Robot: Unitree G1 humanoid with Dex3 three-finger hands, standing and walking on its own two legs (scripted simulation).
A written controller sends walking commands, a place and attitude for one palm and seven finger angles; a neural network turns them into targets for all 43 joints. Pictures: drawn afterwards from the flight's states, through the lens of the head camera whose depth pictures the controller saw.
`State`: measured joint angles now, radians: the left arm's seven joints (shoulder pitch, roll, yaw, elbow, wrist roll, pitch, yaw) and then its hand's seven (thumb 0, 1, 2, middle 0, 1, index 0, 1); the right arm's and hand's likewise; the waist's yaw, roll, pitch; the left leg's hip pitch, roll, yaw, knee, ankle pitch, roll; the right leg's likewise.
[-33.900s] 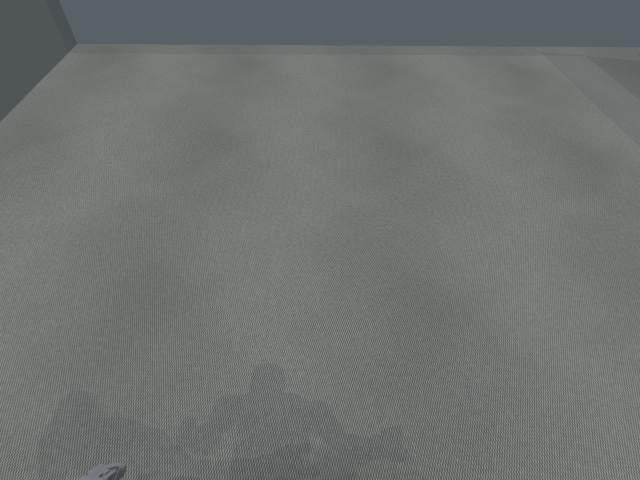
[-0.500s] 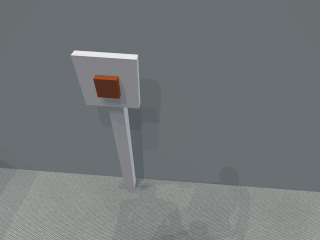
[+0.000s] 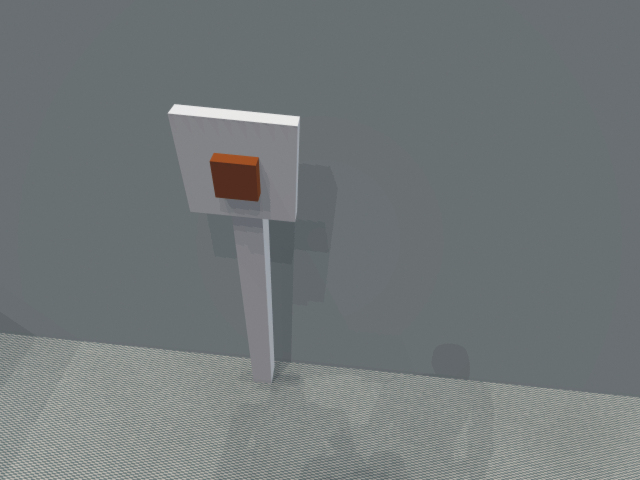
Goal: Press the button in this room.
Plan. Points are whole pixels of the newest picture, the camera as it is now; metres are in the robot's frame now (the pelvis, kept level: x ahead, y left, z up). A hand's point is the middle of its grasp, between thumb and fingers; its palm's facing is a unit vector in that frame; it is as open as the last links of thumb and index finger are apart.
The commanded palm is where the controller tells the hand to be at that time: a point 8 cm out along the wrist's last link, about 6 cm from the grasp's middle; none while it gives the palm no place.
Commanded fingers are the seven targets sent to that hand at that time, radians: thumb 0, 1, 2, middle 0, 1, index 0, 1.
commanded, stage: shuffle to correct the standing spot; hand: left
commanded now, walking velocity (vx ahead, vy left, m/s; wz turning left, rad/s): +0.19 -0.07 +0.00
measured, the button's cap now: (237, 176) +0.54 +0.18 +0.09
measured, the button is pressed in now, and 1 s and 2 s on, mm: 0 0 0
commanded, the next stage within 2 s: come to a stop and stand still in 0.08 s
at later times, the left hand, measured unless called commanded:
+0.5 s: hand out of the picture +0.02 +0.13 -0.18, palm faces +0.04 -0.99 -0.12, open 7.4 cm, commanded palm none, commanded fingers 0.00 0.90 0.90 -0.20 -0.30 -0.20 -0.30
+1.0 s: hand out of the picture +0.09 +0.25 -0.14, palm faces +0.00 -0.93 -0.35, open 7.4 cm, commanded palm none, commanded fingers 0.00 0.90 0.90 -0.20 -0.30 -0.20 -0.30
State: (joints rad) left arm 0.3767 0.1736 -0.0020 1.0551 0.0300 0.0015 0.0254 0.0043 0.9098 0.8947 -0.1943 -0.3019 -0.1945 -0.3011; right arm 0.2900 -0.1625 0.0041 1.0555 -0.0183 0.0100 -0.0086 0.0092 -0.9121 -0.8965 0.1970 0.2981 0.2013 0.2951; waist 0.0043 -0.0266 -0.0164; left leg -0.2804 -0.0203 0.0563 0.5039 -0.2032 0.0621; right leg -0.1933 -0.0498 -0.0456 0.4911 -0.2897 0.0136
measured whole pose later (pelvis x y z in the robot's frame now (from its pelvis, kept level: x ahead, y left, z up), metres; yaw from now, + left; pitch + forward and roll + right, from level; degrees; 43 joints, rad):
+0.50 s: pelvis +0.04 -0.02 +0.00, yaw -1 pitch -1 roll -1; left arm 0.36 0.11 -0.01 1.08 0.01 -0.02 0.05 0.00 0.91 0.89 -0.20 -0.30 -0.20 -0.30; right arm 0.27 -0.13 0.00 1.12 0.00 -0.01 -0.05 0.02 -0.93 -0.90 0.20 0.30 0.20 0.30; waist 0.01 -0.04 0.02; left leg -0.24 0.00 0.06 0.52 -0.27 0.04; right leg -0.14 -0.03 -0.02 0.48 -0.32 0.02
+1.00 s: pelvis -0.01 +0.00 +0.00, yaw +0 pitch -2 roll -1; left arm 0.19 0.34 0.02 0.94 0.02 0.00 0.01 0.01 0.91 0.89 -0.20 -0.30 -0.20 -0.30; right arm 0.18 -0.32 -0.03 0.95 -0.02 0.00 0.00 0.01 -0.90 -0.90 0.20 0.30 0.20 0.30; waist -0.01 0.02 -0.01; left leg -0.29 -0.01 0.06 0.52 -0.20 0.05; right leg -0.21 -0.03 -0.03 0.51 -0.26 0.02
